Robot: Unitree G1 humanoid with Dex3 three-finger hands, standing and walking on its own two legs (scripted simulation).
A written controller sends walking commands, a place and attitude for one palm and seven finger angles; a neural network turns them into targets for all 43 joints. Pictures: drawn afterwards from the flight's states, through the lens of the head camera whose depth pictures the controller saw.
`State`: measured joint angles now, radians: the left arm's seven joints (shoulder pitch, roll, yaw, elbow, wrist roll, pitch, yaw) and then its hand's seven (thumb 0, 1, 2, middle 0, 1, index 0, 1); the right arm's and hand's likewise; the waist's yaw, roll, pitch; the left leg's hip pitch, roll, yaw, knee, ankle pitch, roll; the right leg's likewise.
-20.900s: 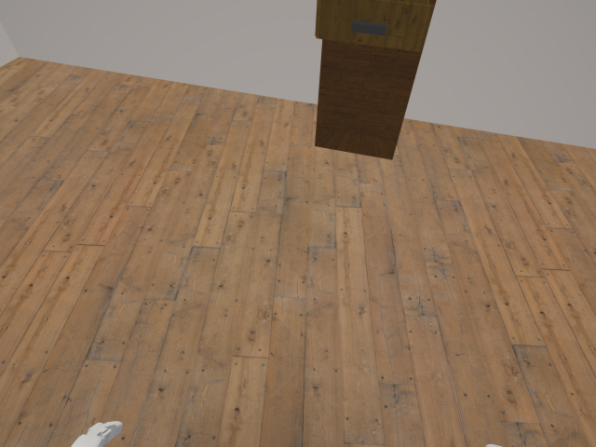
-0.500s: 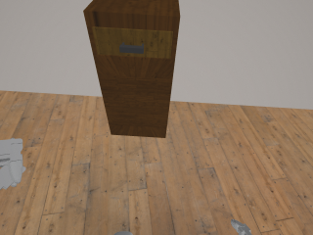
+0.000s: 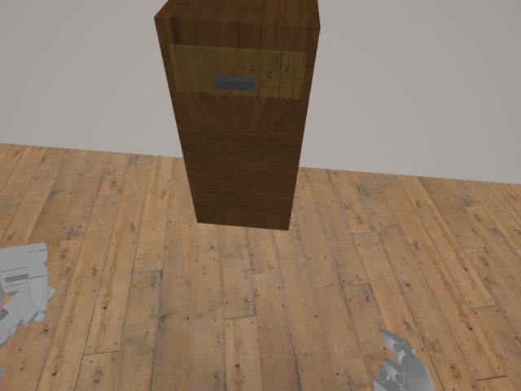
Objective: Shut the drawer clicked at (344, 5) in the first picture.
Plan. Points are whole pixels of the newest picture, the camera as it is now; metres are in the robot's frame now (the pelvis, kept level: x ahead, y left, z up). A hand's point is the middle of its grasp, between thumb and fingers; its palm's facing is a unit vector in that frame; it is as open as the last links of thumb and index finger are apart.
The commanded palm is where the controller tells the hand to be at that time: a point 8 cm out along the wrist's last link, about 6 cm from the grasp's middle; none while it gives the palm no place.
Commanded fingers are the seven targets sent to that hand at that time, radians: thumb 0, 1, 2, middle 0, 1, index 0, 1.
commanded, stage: stop stepping back and stand still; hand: left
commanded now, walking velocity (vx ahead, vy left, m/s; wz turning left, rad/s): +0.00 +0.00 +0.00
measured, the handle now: (236, 79) +0.91 +0.14 +0.01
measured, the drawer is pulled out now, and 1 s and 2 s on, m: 0.00 0.00 0.00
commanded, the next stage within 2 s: let the arm hang, fingers relaxed in 0.22 s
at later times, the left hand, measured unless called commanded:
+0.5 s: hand (102, 384) +0.14 +0.26 -0.08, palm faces +0.05 -0.91 -0.41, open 3.0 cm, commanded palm none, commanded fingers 0.00 0.90 0.90 -1.00 -1.17 -1.00 -1.17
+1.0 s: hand out of the picture -0.02 +0.24 -0.16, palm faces +0.02 -0.95 -0.31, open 6.3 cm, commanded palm none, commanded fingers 0.00 0.90 0.90 -0.20 -0.30 -0.20 -0.30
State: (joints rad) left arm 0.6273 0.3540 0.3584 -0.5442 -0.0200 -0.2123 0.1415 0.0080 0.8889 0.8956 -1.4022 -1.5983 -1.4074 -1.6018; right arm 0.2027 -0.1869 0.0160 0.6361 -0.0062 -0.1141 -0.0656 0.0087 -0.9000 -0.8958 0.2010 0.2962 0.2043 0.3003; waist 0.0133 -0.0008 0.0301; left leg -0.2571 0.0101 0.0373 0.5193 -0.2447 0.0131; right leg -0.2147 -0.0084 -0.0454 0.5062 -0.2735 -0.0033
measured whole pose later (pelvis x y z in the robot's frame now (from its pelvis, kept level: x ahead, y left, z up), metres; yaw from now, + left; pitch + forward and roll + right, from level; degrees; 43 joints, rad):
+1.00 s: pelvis -0.02 +0.01 +0.00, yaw +1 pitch -1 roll -1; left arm 0.25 0.28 0.02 1.11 0.02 0.02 0.01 0.00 0.91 0.90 -0.38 -0.51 -0.38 -0.51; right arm 0.27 -0.23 -0.02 1.08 -0.02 0.02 -0.01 0.00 -0.90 -0.90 0.20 0.30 0.20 0.30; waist 0.00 0.03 0.06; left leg -0.26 -0.01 0.02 0.45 -0.17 0.03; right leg -0.21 -0.02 -0.07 0.43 -0.21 0.00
